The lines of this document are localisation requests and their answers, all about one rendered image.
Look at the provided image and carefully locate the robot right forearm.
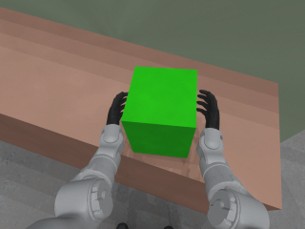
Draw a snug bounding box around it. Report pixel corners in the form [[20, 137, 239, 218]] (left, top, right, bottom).
[[196, 128, 270, 225]]

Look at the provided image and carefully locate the robot left forearm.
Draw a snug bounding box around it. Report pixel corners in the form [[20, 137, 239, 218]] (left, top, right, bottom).
[[54, 124, 124, 214]]

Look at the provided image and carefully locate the robot left hand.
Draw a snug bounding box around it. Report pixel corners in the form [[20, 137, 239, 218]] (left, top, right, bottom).
[[106, 92, 129, 125]]

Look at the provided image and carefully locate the left robot upper arm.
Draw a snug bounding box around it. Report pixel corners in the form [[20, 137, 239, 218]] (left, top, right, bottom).
[[26, 177, 113, 229]]

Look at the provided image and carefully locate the pedestal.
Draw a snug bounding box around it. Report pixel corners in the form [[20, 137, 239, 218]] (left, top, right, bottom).
[[0, 7, 282, 215]]

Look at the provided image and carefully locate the right robot upper arm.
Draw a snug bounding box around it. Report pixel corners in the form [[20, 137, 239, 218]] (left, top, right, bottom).
[[207, 188, 270, 229]]

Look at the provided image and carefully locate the carton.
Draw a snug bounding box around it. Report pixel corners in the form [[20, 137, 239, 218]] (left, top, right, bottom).
[[121, 66, 197, 158]]

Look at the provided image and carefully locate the robot right hand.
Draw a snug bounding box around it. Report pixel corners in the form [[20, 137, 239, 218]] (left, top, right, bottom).
[[196, 90, 220, 131]]

